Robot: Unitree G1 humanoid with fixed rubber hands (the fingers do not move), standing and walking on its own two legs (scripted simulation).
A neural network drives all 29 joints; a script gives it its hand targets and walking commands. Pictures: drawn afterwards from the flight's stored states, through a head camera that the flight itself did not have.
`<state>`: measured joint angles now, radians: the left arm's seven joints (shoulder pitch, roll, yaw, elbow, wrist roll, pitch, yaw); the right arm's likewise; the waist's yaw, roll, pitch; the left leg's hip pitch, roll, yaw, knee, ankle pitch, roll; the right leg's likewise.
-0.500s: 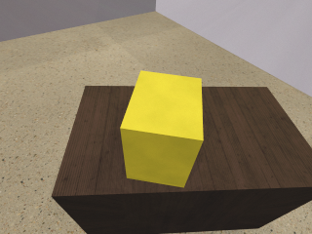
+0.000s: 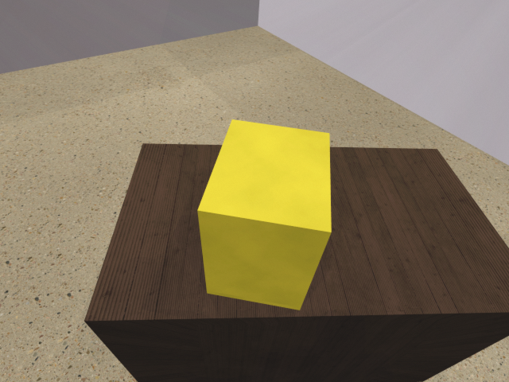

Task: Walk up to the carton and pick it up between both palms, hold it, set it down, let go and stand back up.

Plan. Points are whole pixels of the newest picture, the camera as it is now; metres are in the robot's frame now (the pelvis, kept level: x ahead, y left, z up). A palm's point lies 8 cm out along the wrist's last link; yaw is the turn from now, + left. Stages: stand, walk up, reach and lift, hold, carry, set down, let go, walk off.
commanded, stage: stand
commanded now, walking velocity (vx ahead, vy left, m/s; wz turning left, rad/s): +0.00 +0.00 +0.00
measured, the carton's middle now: (266, 215) +0.45 -0.02 -0.02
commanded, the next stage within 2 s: none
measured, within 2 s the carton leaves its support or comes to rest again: neither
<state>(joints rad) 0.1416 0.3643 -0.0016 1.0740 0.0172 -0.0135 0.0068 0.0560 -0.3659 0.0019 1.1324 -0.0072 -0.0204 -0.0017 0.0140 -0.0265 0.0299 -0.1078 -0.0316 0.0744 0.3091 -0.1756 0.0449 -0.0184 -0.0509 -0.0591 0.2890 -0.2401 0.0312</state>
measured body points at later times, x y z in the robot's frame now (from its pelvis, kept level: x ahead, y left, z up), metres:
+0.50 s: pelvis -0.01 +0.00 +0.00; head +0.00 +0.01 +0.45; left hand +0.07 +0.30 -0.13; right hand +0.07 -0.32 -0.12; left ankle +0.00 +0.09 -0.75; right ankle -0.05 -0.13 -0.75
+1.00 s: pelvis -0.01 +0.00 +0.00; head +0.00 +0.02 +0.45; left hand +0.06 +0.31 -0.14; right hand +0.08 -0.31 -0.12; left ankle +0.00 +0.09 -0.75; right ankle -0.05 -0.13 -0.75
